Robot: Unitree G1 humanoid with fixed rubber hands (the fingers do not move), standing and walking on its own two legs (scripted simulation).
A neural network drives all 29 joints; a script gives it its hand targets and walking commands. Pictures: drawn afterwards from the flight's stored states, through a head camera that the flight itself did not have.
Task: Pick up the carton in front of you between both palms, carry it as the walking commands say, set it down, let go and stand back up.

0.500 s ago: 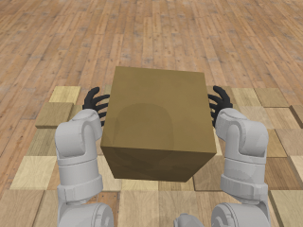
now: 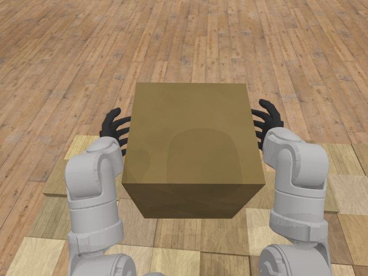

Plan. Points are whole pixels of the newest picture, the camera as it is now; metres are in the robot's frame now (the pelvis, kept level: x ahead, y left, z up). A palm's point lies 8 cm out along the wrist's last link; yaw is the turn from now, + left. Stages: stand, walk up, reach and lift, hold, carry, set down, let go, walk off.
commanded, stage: carry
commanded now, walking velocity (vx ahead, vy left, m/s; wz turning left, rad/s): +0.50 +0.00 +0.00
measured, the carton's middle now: (189, 158) +0.36 +0.01 +0.06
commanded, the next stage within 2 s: none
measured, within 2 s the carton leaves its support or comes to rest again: neither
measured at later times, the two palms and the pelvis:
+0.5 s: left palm (141, 69) +0.65 +0.14 +0.09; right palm (247, 68) +0.63 -0.16 +0.09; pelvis +0.36 +0.01 +0.00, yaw -2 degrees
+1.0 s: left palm (151, 9) +0.94 +0.13 +0.13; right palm (235, 1) +0.96 -0.17 +0.14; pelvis +0.68 -0.03 +0.01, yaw +0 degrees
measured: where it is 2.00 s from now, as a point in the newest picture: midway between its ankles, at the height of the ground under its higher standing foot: (190, 115)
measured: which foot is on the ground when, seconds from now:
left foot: up 0.00-0.32, down 0.34-0.76, up 0.78-1.00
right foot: down 0.00-0.34, up 0.36-0.72, down 0.74-1.00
